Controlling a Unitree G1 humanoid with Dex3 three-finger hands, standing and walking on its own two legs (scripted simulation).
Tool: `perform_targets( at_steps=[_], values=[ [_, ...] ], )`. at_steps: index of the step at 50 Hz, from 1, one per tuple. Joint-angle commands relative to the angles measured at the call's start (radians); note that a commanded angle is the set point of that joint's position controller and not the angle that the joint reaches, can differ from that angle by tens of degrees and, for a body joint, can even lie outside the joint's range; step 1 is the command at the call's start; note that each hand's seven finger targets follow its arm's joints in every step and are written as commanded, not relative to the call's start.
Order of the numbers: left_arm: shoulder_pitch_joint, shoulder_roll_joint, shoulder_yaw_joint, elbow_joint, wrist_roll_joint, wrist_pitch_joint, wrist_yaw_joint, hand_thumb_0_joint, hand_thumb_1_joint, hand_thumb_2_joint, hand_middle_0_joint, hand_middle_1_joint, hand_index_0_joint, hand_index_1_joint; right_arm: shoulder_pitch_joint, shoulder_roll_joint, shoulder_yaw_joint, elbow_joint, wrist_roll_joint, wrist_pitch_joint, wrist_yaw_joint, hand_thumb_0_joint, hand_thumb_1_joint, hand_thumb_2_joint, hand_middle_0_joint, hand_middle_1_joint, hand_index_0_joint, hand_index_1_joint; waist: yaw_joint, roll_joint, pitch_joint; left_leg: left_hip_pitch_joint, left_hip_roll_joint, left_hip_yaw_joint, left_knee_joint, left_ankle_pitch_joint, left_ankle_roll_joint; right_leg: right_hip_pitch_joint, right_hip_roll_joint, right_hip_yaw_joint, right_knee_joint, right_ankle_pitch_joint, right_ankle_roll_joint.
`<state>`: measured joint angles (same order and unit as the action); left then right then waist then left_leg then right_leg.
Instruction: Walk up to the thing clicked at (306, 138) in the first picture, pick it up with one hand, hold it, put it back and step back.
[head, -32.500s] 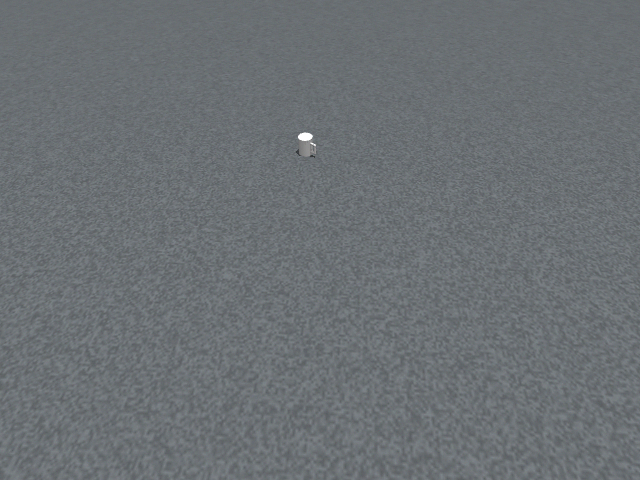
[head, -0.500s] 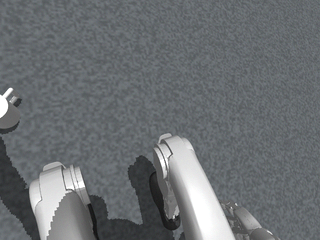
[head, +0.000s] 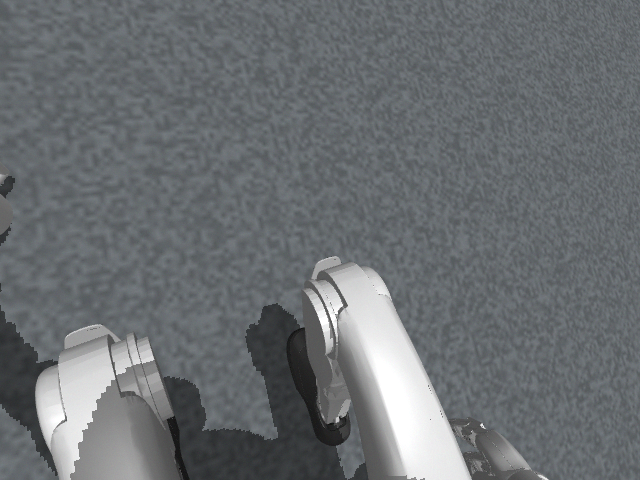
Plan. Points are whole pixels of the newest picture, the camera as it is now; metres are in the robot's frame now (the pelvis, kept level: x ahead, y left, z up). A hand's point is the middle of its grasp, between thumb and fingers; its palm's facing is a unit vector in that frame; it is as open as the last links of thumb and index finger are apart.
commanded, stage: home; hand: left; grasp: from above
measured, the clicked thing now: out of the picture +0.52 +0.33 -0.28
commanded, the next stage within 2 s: none
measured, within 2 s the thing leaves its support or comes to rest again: neither
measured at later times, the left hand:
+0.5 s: hand out of the picture +0.44 +0.35 -0.02, palm faces -0.29 -0.45 -0.85, open 9.7 cm
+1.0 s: hand out of the picture +0.28 +0.26 +0.18, palm faces +0.09 -0.91 -0.40, open 7.4 cm
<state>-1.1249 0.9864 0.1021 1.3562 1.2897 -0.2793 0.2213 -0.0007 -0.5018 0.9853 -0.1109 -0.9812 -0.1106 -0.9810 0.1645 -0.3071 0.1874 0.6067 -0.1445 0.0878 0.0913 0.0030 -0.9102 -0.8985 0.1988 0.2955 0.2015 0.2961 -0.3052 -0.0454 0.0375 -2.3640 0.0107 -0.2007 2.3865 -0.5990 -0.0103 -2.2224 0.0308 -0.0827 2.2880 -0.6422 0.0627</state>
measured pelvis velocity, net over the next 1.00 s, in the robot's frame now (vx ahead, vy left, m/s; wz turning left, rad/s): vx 0.03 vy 0.00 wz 0.16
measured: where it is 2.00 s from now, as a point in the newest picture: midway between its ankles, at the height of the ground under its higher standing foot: (250, 437)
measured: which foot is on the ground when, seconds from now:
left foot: down 0.00-1.00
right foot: down 0.00-1.00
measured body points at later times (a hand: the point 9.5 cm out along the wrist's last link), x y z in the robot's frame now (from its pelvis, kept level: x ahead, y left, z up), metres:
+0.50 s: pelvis +0.01 +0.00 +0.08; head +0.23 +0.09 +0.47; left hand +0.45 +0.37 +0.03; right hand +0.11 -0.26 -0.03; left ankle +0.09 +0.13 -0.30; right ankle +0.12 -0.13 -0.30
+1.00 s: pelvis +0.03 +0.00 +0.28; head +0.13 +0.05 +0.71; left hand +0.27 +0.31 +0.21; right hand +0.25 -0.21 +0.19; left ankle +0.09 +0.13 -0.30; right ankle +0.11 -0.13 -0.30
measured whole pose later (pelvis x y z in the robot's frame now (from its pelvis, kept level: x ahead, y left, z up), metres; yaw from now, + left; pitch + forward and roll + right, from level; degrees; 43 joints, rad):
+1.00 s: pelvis +0.03 +0.00 +0.28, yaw +9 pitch +22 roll -5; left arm -0.01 0.36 0.07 0.31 0.10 0.31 0.05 0.01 0.89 0.90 -0.21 -0.30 -0.21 -0.30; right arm 0.14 -0.22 0.04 0.57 0.04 -0.06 -0.06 0.01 -0.91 -0.90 0.20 0.30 0.20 0.30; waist -0.09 0.03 -0.17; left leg -1.33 0.04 -0.09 1.49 -0.55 -0.02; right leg -1.24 -0.01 -0.05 1.43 -0.57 0.04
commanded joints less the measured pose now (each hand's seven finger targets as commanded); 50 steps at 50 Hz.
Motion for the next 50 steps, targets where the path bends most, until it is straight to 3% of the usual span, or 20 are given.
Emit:
perform_targets(
  at_steps=[1, 4, 6, 7, 10, 13, 15, 17, 18, 19, 21, 23, 27, 32, 36, 42, 43, 45, 47, 50],
  values=[
    [-0.395, 0.352, 0.068, -0.147, -0.019, 0.08, 0.063, 0.0, -0.494, 0.953, -0.115, -0.94, -0.113, -0.941, 0.189, -0.278, -0.094, -0.019, 0.004, -0.015, -0.007, 0.0, -0.905, -0.9, 0.2, 0.3, 0.2, 0.3, 0.011, 0.534, -0.777, 0.653, 0.015, 0.115, -0.282, 0.047, 0.03, 0.26, 0.025, -0.1, -0.226, 0.138, -0.096],
    [-0.354, 0.313, 0.029, -0.128, -0.039, 0.112, 0.014, 0.0, -0.49, 0.949, -0.115, -0.95, -0.116, -0.947, 0.198, -0.256, -0.093, -0.012, 0.011, -0.015, -0.006, 0.0, -0.904, -0.899, 0.2, 0.3, 0.2, 0.3, 0.001, 0.456, -0.753, 0.563, 0.013, 0.125, -0.278, 0.012, 0.041, 0.321, 0.033, -0.088, -0.252, 0.112, -0.092],
    [-0.324, 0.278, 0.008, -0.113, -0.072, 0.126, -0.032, 0.0, -0.33, 0.932, -0.248, -0.79, -0.223, -0.787, 0.206, -0.259, -0.098, -0.01, 0.018, -0.018, -0.009, 0.0, -0.883, -0.895, 0.2, 0.3, 0.199, 0.3, -0.004, 0.399, -0.721, 0.534, 0.011, 0.121, -0.274, 0.017, 0.046, 0.314, 0.032, -0.088, -0.263, 0.114, -0.091],
    [-0.316, 0.259, -0.001, -0.137, -0.09, 0.126, -0.058, 0.0, -0.25, 0.985, -0.26, -0.71, -0.234, -0.716, 0.214, -0.252, -0.1, -0.013, 0.017, -0.019, -0.01, 0.0, -0.883, -0.895, 0.2, 0.299, 0.199, 0.299, -0.009, 0.39, -0.727, 0.543, 0.013, 0.122, -0.272, 0.024, 0.047, 0.333, 0.032, -0.086, -0.269, 0.122, -0.087],
    [-0.243, 0.248, 0.012, -0.19, -0.149, 0.127, -0.125, 0.0, -0.049, 0.917, -0.24, -0.614, -0.218, -0.633, 0.237, -0.264, -0.119, -0.025, 0.025, -0.015, -0.014, 0.0, -0.886, -0.895, 0.199, 0.299, 0.199, 0.299, 0.007, 0.348, -0.744, 0.56, 0.007, 0.121, -0.277, 0.09, 0.042, 0.38, 0.026, -0.09, -0.29, 0.161, -0.091],
    [-0.141, 0.251, 0.064, -0.313, -0.225, 0.126, -0.184, 0.0, 0.172, 0.86, -0.217, -0.489, -0.203, -0.502, 0.256, -0.259, -0.145, -0.044, 0.037, -0.003, -0.015, 0.0, -0.891, -0.897, 0.2, 0.3, 0.199, 0.3, 0.075, 0.392, -0.856, 0.659, 0.004, 0.128, -0.315, 0.179, 0.03, 0.457, 0.021, -0.078, -0.302, 0.218, -0.097],
    [-0.082, 0.252, 0.113, -0.478, -0.298, 0.133, -0.214, 0.0, 0.312, 0.809, -0.199, -0.404, -0.19, -0.413, 0.252, -0.256, -0.17, -0.068, 0.052, 0.009, -0.015, 0.0, -0.894, -0.898, 0.2, 0.3, 0.2, 0.3, 0.142, 0.456, -0.983, 0.786, 0.004, 0.131, -0.364, 0.25, 0.022, 0.49, 0.014, -0.063, -0.314, 0.257, -0.105],
    [-0.016, 0.235, 0.154, -0.667, -0.382, 0.147, -0.237, 0.0, 0.472, 0.792, -0.189, -0.337, -0.184, -0.341, 0.24, -0.252, -0.202, -0.088, 0.073, 0.02, -0.019, 0.0, -0.897, -0.899, 0.2, 0.3, 0.2, 0.3, 0.19, 0.517, -1.095, 0.934, 0.007, 0.119, -0.417, 0.327, 0.016, 0.492, 0.007, -0.05, -0.328, 0.289, -0.11],
    [0.04, 0.22, 0.169, -0.712, -0.425, 0.164, -0.245, 0.0, 0.552, 0.809, -0.189, -0.315, -0.186, -0.317, 0.228, -0.24, -0.21, -0.088, 0.083, 0.023, -0.02, 0.0, -0.898, -0.899, 0.2, 0.3, 0.2, 0.3, 0.198, 0.506, -1.102, 0.964, 0.009, 0.118, -0.436, 0.339, 0.02, 0.499, 0.007, -0.04, -0.349, 0.293, -0.106],
    [0.074, 0.205, 0.19, -0.783, -0.468, 0.178, -0.245, 0.0, 0.632, 0.804, -0.186, -0.298, -0.184, -0.3, 0.219, -0.238, -0.219, -0.088, 0.094, 0.027, -0.025, 0.0, -0.899, -0.899, 0.2, 0.3, 0.2, 0.3, 0.201, 0.482, -1.087, 0.966, 0.005, 0.109, -0.462, 0.324, 0.024, 0.499, 0.006, -0.036, -0.369, 0.289, -0.105],
    [0.209, 0.101, 0.172, -0.788, -0.542, 0.217, -0.245, 0.0, 0.769, 0.838, -0.19, -0.288, -0.189, -0.289, 0.194, -0.205, -0.223, -0.08, 0.11, 0.028, -0.03, 0.0, -0.9, -0.9, 0.2, 0.3, 0.2, 0.3, 0.19, 0.402, -0.971, 0.926, 0.007, 0.095, -0.517, 0.261, 0.037, 0.492, 0.01, -0.032, -0.416, 0.254, -0.095],
    [0.226, 0.048, 0.163, -0.897, -0.604, 0.246, -0.238, 0.0, 0.82, 0.857, -0.192, -0.289, -0.192, -0.289, 0.178, -0.185, -0.24, -0.075, 0.12, 0.024, -0.037, 0.0, -0.9, -0.9, 0.2, 0.3, 0.2, 0.3, 0.189, 0.396, -0.96, 0.971, 0.016, 0.081, -0.574, 0.213, 0.039, 0.521, 0.01, -0.026, -0.47, 0.22, -0.092],
    [0.416, -0.136, 0.071, -0.914, -0.719, 0.315, -0.249, 0.0, 0.894, 0.898, -0.2, -0.299, -0.199, -0.299, 0.15, -0.166, -0.255, -0.068, 0.133, -0.007, -0.054, 0.0, -0.899, -0.9, 0.2, 0.3, 0.2, 0.3, 0.171, 0.303, -0.79, 0.973, 0.031, 0.072, -0.705, 0.046, 0.044, 0.585, 0.005, -0.024, -0.587, 0.128, -0.085],
    [0.52, -0.237, 0.015, -1.043, -0.862, 0.375, -0.249, 0.0, 0.879, 0.89, -0.198, -0.297, -0.198, -0.298, 0.097, -0.153, -0.259, -0.09, 0.151, -0.07, -0.089, 0.0, -0.899, -0.9, 0.2, 0.3, 0.2, 0.3, 0.168, 0.283, -0.723, 1.095, 0.04, 0.055, -0.851, -0.031, 0.032, 0.684, -0.006, -0.02, -0.708, 0.094, -0.08],
    [0.667, -0.29, 0.034, -1.06, -0.969, 0.408, -0.209, 0.0, 0.892, 0.896, -0.199, -0.298, -0.199, -0.298, 0.041, -0.126, -0.246, -0.108, 0.163, -0.118, -0.111, 0.0, -0.899, -0.9, 0.2, 0.3, 0.2, 0.3, 0.193, 0.232, -0.636, 1.135, 0.026, 0.061, -0.937, -0.054, 0.031, 0.79, -0.011, 0.007, -0.811, 0.066, -0.082],
    [0.828, -0.365, 0.059, -1.138, -1.105, 0.477, -0.161, 0.0, 0.9, 0.9, -0.2, -0.299, -0.2, -0.299, -0.013, -0.099, -0.229, -0.137, 0.179, -0.164, -0.138, 0.0, -0.899, -0.9, 0.2, 0.3, 0.2, 0.3, 0.213, 0.219, -0.581, 1.28, 0.02, 0.068, -1.082, -0.044, 0.027, 0.964, -0.016, 0.039, -0.963, 0.068, -0.08],
    [0.857, -0.404, 0.037, -1.173, -1.125, 0.487, -0.159, 0.0, 0.9, 0.9, -0.2, -0.299, -0.2, -0.299, -0.017, -0.093, -0.228, -0.143, 0.179, -0.172, -0.144, 0.0, -0.9, -0.9, 0.2, 0.3, 0.2, 0.3, 0.205, 0.221, -0.566, 1.296, 0.019, 0.074, -1.106, -0.043, 0.026, 0.986, -0.017, 0.042, -0.99, 0.068, -0.08],
    [0.895, -0.408, 0.06, -1.225, -1.161, 0.515, -0.15, 0.0, 0.9, 0.9, -0.2, -0.299, -0.2, -0.299, -0.019, -0.088, -0.226, -0.154, 0.183, -0.183, -0.156, 0.0, -0.9, -0.9, 0.2, 0.3, 0.2, 0.3, 0.221, 0.223, -0.594, 1.367, 0.018, 0.075, -1.149, -0.022, 0.024, 1.055, -0.018, 0.05, -1.037, 0.087, -0.081],
    [0.971, -0.461, 0.03, -1.266, -1.196, 0.548, -0.146, 0.0, 0.9, 0.9, -0.2, -0.299, -0.2, -0.299, -0.012, -0.076, -0.219, -0.156, 0.185, -0.193, -0.169, 0.0, -0.9, -0.9, 0.2, 0.3, 0.2, 0.3, 0.212, 0.216, -0.578, 1.419, 0.018, 0.082, -1.189, 0.024, 0.02, 1.126, -0.017, 0.049, -1.088, 0.129, -0.079],
    [1.057, -0.503, 0.038, -1.312, -1.247, 0.596, -0.136, 0.0, 0.9, 0.9, -0.2, -0.299, -0.2, -0.299, 0.001, -0.062, -0.204, -0.162, 0.186, -0.21, -0.192, 0.0, -0.9, -0.9, 0.2, 0.3, 0.2, 0.3, 0.221, 0.189, -0.533, 1.483, 0.018, 0.075, -1.258, 0.041, 0.017, 1.208, -0.015, 0.051, -1.16, 0.151, -0.076]
  ],
)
